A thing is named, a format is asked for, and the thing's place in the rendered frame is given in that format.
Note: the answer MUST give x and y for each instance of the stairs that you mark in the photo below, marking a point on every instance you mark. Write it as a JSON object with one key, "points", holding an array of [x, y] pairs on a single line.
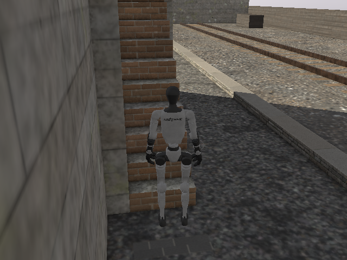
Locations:
{"points": [[148, 69]]}

